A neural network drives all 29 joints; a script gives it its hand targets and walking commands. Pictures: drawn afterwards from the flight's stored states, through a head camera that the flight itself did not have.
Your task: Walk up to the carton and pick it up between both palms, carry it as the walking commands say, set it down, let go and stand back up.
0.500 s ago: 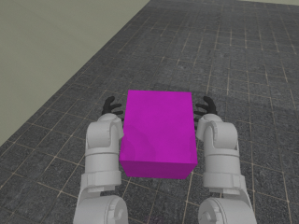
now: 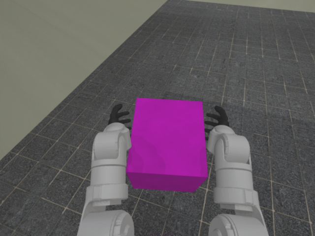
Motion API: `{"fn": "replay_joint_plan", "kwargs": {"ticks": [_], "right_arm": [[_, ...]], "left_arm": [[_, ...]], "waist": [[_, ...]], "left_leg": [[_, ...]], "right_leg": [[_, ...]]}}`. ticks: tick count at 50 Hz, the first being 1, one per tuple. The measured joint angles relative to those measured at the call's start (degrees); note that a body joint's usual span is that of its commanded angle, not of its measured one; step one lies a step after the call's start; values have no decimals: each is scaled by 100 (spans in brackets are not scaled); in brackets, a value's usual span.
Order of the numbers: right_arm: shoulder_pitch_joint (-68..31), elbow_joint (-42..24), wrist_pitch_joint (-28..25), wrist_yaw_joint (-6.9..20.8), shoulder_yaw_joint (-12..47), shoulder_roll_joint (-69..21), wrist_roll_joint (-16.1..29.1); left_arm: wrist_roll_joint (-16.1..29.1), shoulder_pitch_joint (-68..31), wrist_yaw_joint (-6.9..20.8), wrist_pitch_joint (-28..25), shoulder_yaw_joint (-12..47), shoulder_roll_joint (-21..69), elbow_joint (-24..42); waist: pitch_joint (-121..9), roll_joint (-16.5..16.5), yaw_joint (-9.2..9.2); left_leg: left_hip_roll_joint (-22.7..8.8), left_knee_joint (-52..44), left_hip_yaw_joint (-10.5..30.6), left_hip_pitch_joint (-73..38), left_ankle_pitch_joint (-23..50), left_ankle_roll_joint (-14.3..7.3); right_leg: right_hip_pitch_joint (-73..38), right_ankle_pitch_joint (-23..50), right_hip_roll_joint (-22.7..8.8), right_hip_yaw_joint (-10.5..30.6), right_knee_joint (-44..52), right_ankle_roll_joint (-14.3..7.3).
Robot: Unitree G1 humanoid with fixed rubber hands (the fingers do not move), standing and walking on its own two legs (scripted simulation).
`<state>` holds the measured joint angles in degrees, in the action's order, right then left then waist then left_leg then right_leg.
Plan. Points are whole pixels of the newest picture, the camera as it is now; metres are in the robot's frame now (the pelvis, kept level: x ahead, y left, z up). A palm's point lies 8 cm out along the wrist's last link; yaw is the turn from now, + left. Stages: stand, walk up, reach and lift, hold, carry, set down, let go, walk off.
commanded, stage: carry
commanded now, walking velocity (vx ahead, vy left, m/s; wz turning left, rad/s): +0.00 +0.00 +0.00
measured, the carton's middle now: (166, 146) +0.36 +0.00 +0.01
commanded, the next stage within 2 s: none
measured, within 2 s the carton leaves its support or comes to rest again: neither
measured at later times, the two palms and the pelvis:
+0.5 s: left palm (114, 132) +0.33 +0.14 +0.11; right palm (218, 136) +0.32 -0.12 +0.10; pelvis -0.01 +0.00 +0.00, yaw +0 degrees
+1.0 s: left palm (117, 129) +0.34 +0.13 +0.11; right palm (220, 134) +0.33 -0.13 +0.10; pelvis -0.01 +0.00 +0.00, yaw -1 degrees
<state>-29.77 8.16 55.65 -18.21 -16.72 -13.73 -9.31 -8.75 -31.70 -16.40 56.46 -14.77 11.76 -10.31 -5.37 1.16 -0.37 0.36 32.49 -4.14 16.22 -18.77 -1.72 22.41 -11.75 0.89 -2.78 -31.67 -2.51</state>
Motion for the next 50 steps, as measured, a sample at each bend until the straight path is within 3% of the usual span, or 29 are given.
{"fn": "replay_joint_plan", "kwargs": {"ticks": [2,5,13,16,20,28,30,35,38,41,45,48,50], "right_arm": [[28,-140,48,-44,50,0,62],[-120,366,-73,62,-79,19,-131],[0,37,-51,-25,-20,-12,21],[-138,463,-154,75,-125,20,-156],[-48,147,-79,-21,-58,-25,-19],[-206,746,-271,88,-153,55,-173],[-68,329,-168,-14,-30,31,-9],[-215,271,-113,-26,-92,46,-27],[-408,1067,-281,136,-203,138,-295],[-279,399,-130,-53,-25,92,21],[-371,265,-143,-50,-132,44,17],[-508,863,-297,100,-281,81,-218],[-347,655,-180,24,-127,111,-66]], "left_arm": [[60,31,-33,43,14,12,146],[-109,-110,66,-76,-89,-38,-355],[29,-52,-13,-25,-3,-30,-66],[-160,-171,96,-157,-96,-52,-501],[7,-86,5,-61,-33,-48,-173],[-185,-251,93,-249,-139,-102,-747],[-7,-129,8,-152,-40,-81,-348],[-33,-278,40,-172,-86,-74,-380],[-328,-420,181,-370,-230,-126,-1129],[21,-262,-4,-164,-77,-122,-382],[51,-373,-35,-158,-82,-122,-282],[-211,-535,83,-294,-228,-139,-871],[-110,-413,20,-173,-121,-141,-673]], "waist": [[41,-12,-9],[-18,-8,1],[111,11,-20],[23,1,-19],[114,17,-14],[24,6,-25],[108,-13,-20],[133,4,-8],[-40,33,14],[141,49,13],[163,35,8],[60,4,-5],[92,-16,-4]], "left_leg": [[-4,26,-3,-15,-15,-5],[2,15,-3,-45,-15,-14],[17,45,-22,-63,-5,-37],[19,18,-39,-49,15,-47],[21,41,-57,-56,18,-47],[8,11,-77,-33,56,-44],[2,27,-75,-45,47,-41],[-13,33,-67,-17,56,-37],[-14,-26,-66,-37,68,-30],[-25,22,-84,-40,42,-23],[-37,31,-87,36,49,-23],[-58,41,-101,29,21,-18],[-62,61,-98,3,-7,-15]], "right_leg": [[-22,-7,1,-1,-10,6],[-56,-2,-8,-4,6,16],[-74,17,-32,4,-16,36],[-58,43,-33,18,14,43],[-56,47,-40,30,-18,47],[-35,101,-28,43,31,37],[-53,102,-25,41,29,38],[-44,132,-13,30,64,33],[-55,133,-9,31,103,27],[-48,114,0,48,54,24],[17,137,9,47,71,27],[13,123,30,59,74,20],[-9,94,31,56,48,18]]}}
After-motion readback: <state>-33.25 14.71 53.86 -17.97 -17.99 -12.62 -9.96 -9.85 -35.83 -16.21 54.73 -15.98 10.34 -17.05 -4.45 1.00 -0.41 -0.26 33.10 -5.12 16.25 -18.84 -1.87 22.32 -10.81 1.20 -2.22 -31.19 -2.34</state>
